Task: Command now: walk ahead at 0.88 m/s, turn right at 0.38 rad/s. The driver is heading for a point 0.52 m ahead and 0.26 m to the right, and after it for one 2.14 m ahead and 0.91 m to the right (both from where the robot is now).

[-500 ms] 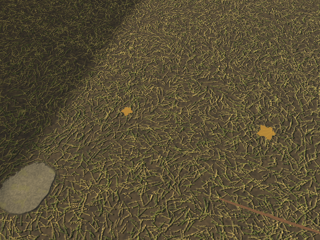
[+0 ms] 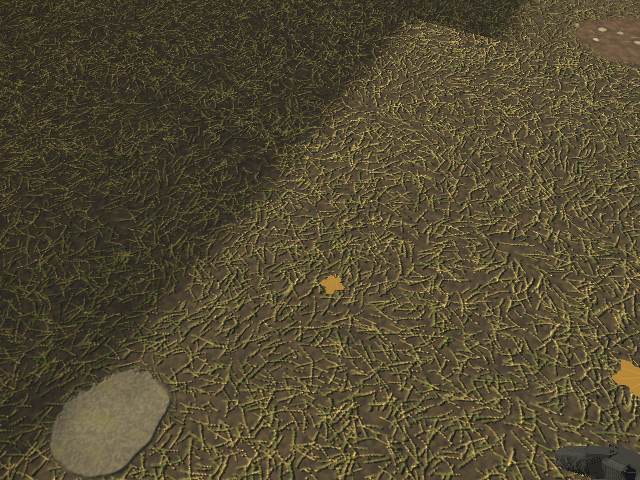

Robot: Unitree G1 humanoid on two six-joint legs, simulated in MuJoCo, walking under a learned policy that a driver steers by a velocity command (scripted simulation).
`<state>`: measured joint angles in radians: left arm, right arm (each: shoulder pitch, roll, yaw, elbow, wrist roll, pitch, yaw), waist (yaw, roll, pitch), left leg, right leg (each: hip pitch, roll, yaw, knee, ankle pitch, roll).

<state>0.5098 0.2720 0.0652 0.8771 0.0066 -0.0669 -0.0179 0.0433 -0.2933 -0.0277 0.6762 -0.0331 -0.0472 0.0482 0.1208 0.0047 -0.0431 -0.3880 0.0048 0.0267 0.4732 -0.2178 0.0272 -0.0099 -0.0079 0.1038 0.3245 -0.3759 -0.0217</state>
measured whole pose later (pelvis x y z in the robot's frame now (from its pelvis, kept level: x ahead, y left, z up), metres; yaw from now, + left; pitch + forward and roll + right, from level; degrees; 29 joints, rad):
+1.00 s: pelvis +0.78 -0.18 -0.01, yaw -47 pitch +1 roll +2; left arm 0.29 0.36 0.06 0.81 0.03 -0.06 -0.02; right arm 0.22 -0.30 -0.04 0.73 -0.06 -0.07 0.00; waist 0.02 -0.03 0.03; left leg -0.37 0.00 0.03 0.57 -0.23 -0.01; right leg -0.33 0.09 0.10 1.28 -0.31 -0.12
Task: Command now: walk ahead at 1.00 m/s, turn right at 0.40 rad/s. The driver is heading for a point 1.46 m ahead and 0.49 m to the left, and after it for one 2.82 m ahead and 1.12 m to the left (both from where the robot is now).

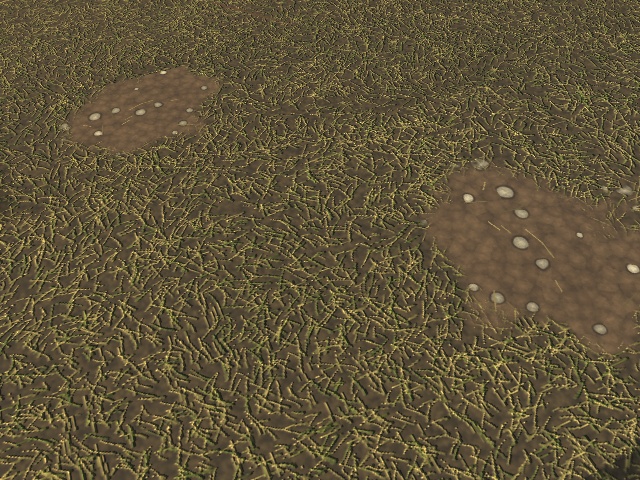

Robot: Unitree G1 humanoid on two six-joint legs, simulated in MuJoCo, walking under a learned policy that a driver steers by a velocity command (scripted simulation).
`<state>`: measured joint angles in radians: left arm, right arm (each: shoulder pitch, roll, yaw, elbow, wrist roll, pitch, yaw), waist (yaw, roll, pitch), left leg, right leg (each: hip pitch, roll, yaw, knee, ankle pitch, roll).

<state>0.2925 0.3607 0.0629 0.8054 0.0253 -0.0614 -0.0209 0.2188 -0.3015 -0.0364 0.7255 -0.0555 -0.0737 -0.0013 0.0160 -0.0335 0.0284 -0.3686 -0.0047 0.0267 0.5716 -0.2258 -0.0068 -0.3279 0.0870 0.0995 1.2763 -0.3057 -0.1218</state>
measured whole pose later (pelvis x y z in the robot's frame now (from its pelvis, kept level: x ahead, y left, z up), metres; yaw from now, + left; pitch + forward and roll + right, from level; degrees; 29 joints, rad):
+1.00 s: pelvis +0.50 +0.02 +0.01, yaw +33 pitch +1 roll -1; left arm 0.14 0.26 0.04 0.69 0.04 0.04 0.01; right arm 0.24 -0.30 -0.09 0.68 -0.02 0.07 0.02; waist -0.04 0.00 0.06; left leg -0.39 -0.15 -0.09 0.47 -0.11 0.11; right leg -0.49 -0.02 0.07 0.94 -0.44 0.05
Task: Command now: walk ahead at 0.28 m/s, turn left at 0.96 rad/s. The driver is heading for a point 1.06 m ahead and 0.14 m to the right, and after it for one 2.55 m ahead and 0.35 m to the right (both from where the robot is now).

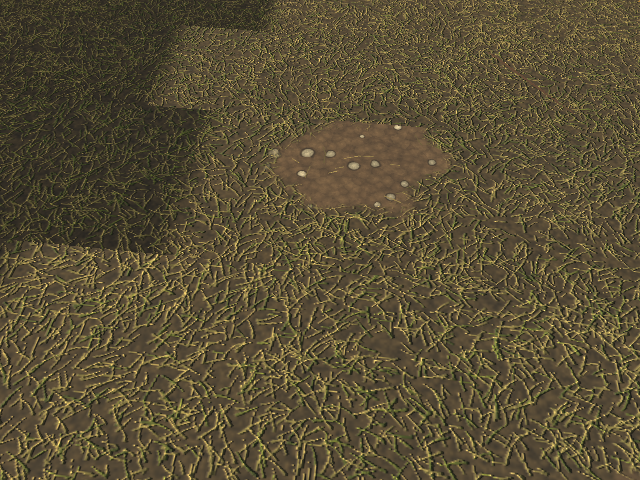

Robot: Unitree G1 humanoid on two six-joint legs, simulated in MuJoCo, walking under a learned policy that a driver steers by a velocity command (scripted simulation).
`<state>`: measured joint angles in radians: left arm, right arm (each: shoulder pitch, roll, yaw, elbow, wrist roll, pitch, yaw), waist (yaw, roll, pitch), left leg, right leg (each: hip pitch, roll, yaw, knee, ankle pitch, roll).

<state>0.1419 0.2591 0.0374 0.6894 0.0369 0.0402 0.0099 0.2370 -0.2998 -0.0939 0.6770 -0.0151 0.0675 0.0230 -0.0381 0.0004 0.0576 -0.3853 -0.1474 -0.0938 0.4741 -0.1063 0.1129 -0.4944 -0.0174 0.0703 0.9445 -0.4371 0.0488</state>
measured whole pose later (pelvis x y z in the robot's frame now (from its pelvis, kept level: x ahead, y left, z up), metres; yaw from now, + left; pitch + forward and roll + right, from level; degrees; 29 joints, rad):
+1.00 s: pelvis +0.09 -0.02 +0.01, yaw +15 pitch -2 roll +0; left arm 0.21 0.24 0.03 0.96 0.01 0.02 0.02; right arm 0.21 -0.26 -0.01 0.96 -0.01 0.02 -0.03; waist 0.01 0.00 0.04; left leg -0.14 -0.05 -0.06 0.44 -0.27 0.03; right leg -0.11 0.00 -0.01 0.43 -0.28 -0.01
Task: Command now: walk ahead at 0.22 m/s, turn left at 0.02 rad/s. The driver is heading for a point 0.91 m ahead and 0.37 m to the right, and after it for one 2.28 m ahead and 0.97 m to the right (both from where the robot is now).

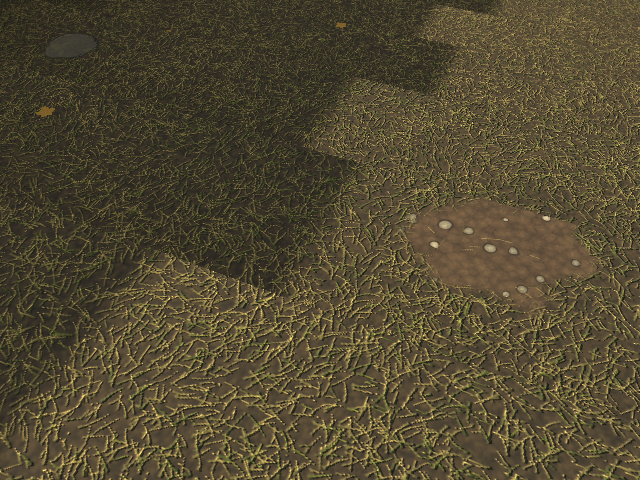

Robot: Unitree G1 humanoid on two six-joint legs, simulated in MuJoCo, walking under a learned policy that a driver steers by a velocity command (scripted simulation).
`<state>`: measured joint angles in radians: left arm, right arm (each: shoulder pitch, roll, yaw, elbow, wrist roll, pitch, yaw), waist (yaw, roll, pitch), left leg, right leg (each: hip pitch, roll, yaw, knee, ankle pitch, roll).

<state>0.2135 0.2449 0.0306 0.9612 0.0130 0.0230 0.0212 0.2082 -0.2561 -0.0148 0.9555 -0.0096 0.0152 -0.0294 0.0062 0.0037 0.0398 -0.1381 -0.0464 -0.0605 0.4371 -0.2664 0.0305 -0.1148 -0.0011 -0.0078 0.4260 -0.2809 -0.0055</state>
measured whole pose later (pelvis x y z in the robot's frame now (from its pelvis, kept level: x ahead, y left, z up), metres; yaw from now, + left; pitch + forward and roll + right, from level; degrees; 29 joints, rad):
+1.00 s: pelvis +0.56 -0.19 -0.01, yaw -40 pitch +2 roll +1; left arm 0.48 0.29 0.07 0.87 0.00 -0.06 -0.01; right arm 0.00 -0.25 0.01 0.64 -0.05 -0.06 0.03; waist 0.11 0.01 0.02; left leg -0.76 0.11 -0.06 0.83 0.10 -0.03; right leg 0.03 0.19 0.19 0.36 -0.38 -0.19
